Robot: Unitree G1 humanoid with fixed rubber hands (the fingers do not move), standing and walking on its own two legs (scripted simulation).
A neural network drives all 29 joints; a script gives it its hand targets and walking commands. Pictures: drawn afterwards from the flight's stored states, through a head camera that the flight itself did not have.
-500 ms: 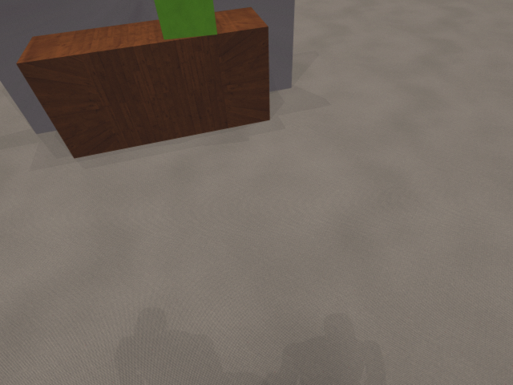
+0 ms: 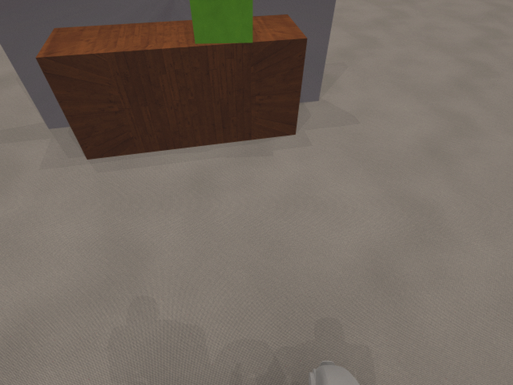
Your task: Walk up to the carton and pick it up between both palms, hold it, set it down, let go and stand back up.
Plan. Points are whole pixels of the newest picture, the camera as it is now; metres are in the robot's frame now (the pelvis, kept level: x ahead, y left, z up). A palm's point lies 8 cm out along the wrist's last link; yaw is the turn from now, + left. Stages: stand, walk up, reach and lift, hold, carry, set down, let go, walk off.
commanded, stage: walk up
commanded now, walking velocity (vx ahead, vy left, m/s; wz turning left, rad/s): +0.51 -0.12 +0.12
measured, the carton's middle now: (222, 15) +1.80 +0.03 -0.06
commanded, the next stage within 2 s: none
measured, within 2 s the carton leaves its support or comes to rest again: neither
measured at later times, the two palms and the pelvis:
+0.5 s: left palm (160, 346) +0.26 +0.18 -0.12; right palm (395, 272) +0.37 -0.31 -0.14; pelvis +0.29 -0.06 +0.00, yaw +0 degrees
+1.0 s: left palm (144, 232) +0.54 +0.26 -0.15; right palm (328, 201) +0.57 -0.21 -0.12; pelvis +0.54 +0.03 +0.00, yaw +1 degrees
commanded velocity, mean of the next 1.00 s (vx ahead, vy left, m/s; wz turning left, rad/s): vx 0.50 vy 0.01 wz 0.03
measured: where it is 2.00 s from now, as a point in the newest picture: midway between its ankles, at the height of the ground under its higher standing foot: (235, 227)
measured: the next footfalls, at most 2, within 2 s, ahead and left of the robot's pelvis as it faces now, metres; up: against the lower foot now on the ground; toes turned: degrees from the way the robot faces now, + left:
right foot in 0.20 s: +0.33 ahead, -0.15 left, +0.00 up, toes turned -8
left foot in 0.78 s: +0.56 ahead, +0.12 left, +0.00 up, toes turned +10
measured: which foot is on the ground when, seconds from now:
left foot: down 0.00-0.20, up 0.22-0.76, down 0.78-1.00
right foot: up 0.00-0.18, down 0.20-0.78, up 0.80-1.00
